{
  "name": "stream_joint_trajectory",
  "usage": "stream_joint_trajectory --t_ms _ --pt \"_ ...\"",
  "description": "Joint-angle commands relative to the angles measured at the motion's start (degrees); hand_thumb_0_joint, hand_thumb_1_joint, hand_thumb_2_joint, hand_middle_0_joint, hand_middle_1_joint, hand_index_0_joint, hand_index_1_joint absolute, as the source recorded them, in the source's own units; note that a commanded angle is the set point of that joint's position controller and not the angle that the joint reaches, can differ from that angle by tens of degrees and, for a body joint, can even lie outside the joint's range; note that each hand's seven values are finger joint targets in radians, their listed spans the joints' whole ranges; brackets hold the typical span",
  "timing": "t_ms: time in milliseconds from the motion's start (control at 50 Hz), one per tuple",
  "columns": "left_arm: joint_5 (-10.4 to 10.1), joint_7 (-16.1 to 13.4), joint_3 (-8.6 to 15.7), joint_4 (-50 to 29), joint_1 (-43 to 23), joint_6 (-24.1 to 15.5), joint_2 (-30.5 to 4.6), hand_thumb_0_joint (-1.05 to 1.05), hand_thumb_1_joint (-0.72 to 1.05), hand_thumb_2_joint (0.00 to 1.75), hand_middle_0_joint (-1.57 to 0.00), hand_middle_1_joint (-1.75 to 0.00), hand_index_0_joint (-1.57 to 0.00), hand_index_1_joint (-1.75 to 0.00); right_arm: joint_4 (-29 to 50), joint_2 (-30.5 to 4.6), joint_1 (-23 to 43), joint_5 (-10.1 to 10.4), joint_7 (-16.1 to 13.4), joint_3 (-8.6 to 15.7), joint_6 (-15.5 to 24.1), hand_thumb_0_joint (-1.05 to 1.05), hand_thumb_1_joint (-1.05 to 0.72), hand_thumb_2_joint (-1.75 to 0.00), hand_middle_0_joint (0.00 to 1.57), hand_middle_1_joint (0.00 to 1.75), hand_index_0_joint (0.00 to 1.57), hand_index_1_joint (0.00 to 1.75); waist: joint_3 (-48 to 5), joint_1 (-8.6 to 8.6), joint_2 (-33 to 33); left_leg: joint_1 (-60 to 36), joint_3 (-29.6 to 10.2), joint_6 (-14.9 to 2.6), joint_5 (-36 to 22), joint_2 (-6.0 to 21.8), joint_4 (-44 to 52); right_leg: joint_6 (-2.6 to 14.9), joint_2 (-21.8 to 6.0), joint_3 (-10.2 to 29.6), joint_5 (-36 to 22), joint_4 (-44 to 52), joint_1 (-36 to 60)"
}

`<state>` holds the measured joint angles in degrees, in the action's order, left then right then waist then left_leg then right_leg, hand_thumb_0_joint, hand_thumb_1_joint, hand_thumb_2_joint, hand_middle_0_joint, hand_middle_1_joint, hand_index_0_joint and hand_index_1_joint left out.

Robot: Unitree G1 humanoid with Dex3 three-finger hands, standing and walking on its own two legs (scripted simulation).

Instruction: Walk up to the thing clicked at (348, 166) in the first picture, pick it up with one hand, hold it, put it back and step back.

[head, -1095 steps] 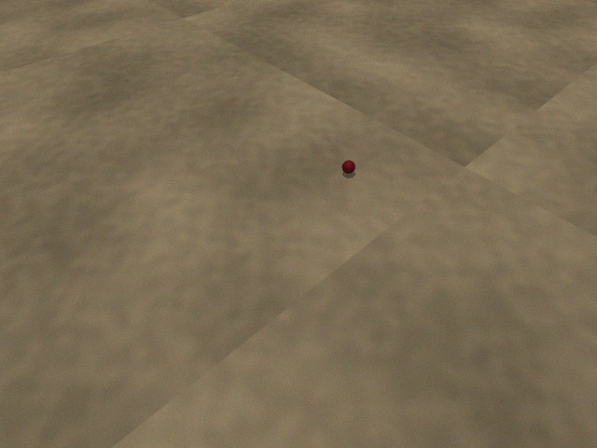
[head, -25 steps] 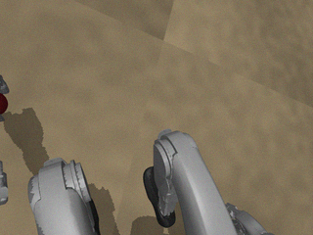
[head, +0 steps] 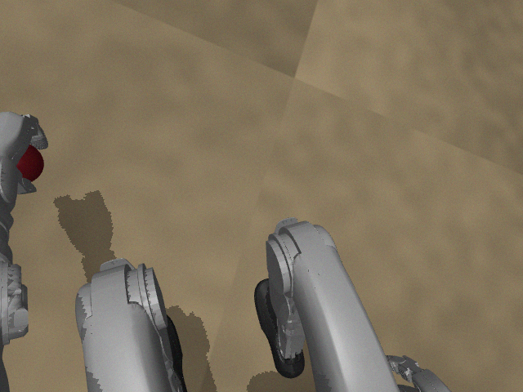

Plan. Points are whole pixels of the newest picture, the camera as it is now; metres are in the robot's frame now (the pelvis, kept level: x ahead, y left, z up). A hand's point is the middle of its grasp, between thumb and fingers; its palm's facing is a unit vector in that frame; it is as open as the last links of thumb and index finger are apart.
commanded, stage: lift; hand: left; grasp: from above
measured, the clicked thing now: (17, 162) +0.50 +0.31 -0.17
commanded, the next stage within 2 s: hold in 1.56 s
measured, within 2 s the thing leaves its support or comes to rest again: neither
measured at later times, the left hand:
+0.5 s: hand out of the picture +0.43 +0.31 -0.03, palm faces -0.45 -0.09 -0.89, open 8.6 cm
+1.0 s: hand out of the picture +0.36 +0.29 +0.18, palm faces -0.43 -0.12 -0.90, open 8.6 cm
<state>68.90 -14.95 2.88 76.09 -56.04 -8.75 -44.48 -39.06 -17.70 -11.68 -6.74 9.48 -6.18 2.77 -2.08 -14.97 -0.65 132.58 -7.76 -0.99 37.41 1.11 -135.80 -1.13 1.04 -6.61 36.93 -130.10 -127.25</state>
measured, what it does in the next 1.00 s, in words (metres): rises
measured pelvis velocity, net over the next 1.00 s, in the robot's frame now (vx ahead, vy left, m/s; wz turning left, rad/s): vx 0.02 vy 0.01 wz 0.12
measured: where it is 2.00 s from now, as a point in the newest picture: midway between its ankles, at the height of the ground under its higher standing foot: (229, 365)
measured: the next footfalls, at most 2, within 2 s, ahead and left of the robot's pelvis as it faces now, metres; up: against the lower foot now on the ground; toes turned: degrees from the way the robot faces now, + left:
none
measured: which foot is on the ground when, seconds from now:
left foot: down 0.00-1.00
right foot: down 0.00-1.00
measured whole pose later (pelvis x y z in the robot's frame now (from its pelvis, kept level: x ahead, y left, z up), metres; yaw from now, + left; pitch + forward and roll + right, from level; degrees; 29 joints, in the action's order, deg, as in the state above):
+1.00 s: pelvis +0.02 +0.01 +0.27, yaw +7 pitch +23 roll -4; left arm 57.2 -5.9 -7.4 45.7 -24.7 0.6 -27.5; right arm -40.4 -13.8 -11.4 2.0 -2.1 0.2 -1.3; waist -10.0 -5.1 -2.6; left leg 76.3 -1.9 -1.1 31.4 1.6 -84.9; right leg -1.2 0.8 -1.8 30.6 -81.6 -73.7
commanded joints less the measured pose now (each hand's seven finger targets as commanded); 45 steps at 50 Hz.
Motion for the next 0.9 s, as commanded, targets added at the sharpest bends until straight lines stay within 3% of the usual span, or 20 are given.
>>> stream_joint_trajectory --t_ms 0,40,80,140,180,340,480,620,660,700,820,880 --pt "-1.8 -1.1 1.8 -11.5 -19.5 1.2 -14.0 0.00 0.68 0.71 -0.96 -0.80 -1.02 -0.74 1.1 -13.8 -11.9 1.1 -1.4 5.9 -0.3 0.00 -0.91 -0.91 0.20 0.30 0.20 0.30 -42.1 -0.07 -20.2 -33.9 3.7 -0.29 -8.3 -0.8 17.2 3.71 1.7 -2.7 -10.9 13.9 19.7" --pt "-2.7 -0.3 3.3 -13.7 -19.6 1.6 -16.0 0.00 0.70 0.73 -0.98 -0.82 -1.03 -0.77 1.0 -14.1 -12.2 1.7 -1.8 6.5 -0.7 0.00 -0.91 -0.91 0.20 0.30 0.20 0.30 -43.9 1.24 -20.8 -35.0 3.9 -0.43 -8.5 -1.0 18.4 3.64 1.5 -2.2 -11.2 14.5 20.4" --pt "-3.5 0.9 2.0 -15.1 -18.5 2.1 -13.9 0.00 0.68 0.74 -0.97 -0.82 -1.03 -0.77 1.0 -13.2 -12.0 2.1 -2.0 6.8 -1.2 0.00 -0.91 -0.91 0.20 0.30 0.20 0.30 -45.4 1.47 -20.3 -36.4 4.2 -0.44 -9.3 -0.8 19.5 3.68 1.5 -1.9 -11.8 15.2 21.9" --pt "-3.8 2.4 2.0 -18.2 -17.2 2.3 -13.9 0.00 0.69 0.76 -0.97 -0.85 -1.03 -0.79 1.4 -12.5 -12.5 2.8 -2.6 7.5 -1.8 0.00 -0.91 -0.91 0.20 0.30 0.20 0.30 -45.8 2.01 -19.3 -36.3 5.2 -0.83 -10.0 -1.0 20.3 3.59 1.5 -0.9 -12.2 17.4 24.5" --pt "-4.4 3.0 2.3 -19.9 -15.5 2.3 -13.3 0.00 0.69 0.76 -0.96 -0.85 -1.03 -0.78 1.4 -12.6 -11.9 3.1 -3.1 8.3 -2.2 0.00 -0.91 -0.90 0.20 0.30 0.20 0.30 -45.2 3.20 -19.2 -37.5 4.5 -0.64 -7.7 -1.1 22.6 3.87 1.2 -0.8 -10.0 18.1 22.7" --pt "-7.0 5.1 0.7 -26.3 -10.2 3.0 -9.4 0.00 0.72 0.76 -0.97 -0.85 -1.04 -0.79 2.8 -11.1 -10.5 4.8 -4.8 9.3 -2.8 0.00 -0.91 -0.90 0.20 0.30 0.20 0.30 -44.5 4.41 -15.5 -40.9 3.8 -1.17 -4.9 -1.0 29.0 3.37 1.2 0.2 -8.5 23.6 26.9" --pt "-9.4 7.0 -0.1 -34.6 -5.0 4.5 -6.7 0.00 0.70 0.70 -0.94 -0.84 -1.02 -0.76 4.5 -10.3 -9.4 6.1 -6.2 10.2 -3.3 0.00 -0.90 -0.90 0.20 0.30 0.20 0.30 -46.2 6.22 -15.1 -49.6 3.0 -0.96 -7.3 -0.6 36.3 2.90 0.9 0.9 -10.5 29.3 33.6" --pt "-10.5 7.4 -0.4 -41.0 0.2 6.2 -4.7 0.00 0.68 0.70 -0.95 -0.80 -1.01 -0.73 5.3 -9.1 -6.4 7.2 -8.4 11.1 -3.8 0.00 -0.90 -0.90 0.20 0.30 0.20 0.30 -45.7 7.58 -13.5 -59.2 2.2 -0.66 -4.4 -0.1 45.8 2.45 1.2 1.5 -8.9 37.4 42.0" --pt "-11.0 7.4 -1.2 -40.4 4.6 7.1 -2.4 0.00 0.69 0.70 -0.96 -0.79 -1.02 -0.73 5.1 -8.4 -5.9 7.6 -8.9 10.8 -3.8 0.00 -0.90 -0.90 0.20 0.30 0.20 0.30 -42.0 7.58 -11.3 -60.4 2.1 -0.55 -4.7 -0.1 48.9 2.29 1.1 1.6 -8.9 40.2 44.4" --pt "-11.3 7.5 -1.7 -43.5 4.4 7.5 -2.0 0.00 0.68 0.69 -0.95 -0.79 -1.01 -0.73 4.9 -7.8 -5.5 7.8 -9.6 10.9 -3.9 0.00 -0.90 -0.90 0.20 0.30 0.20 0.30 -43.8 7.96 -11.9 -64.5 3.1 -0.60 -7.6 -0.2 50.6 2.32 1.2 2.1 -10.5 43.3 48.2" --pt "-11.9 7.0 -2.6 -44.5 10.5 8.9 0.8 0.00 0.70 0.71 -0.97 -0.81 -1.03 -0.75 4.2 -6.5 -3.9 8.7 -11.4 10.4 -3.7 0.00 -0.90 -0.90 0.20 0.30 0.20 0.30 -38.2 8.61 -8.7 -71.3 4.2 -0.59 -7.4 -0.4 59.1 2.25 1.3 3.4 -10.1 52.9 58.3" --pt "-11.8 6.8 -5.0 -42.1 12.4 9.3 4.0 0.00 0.70 0.72 -0.98 -0.80 -1.03 -0.74 3.1 -5.8 -4.1 9.0 -12.4 10.1 -3.2 0.00 -0.90 -0.90 0.20 0.30 0.20 0.30 -33.0 8.35 -7.5 -75.2 4.1 -0.28 -8.0 -0.2 63.6 2.33 1.5 3.8 -10.2 57.6 61.4"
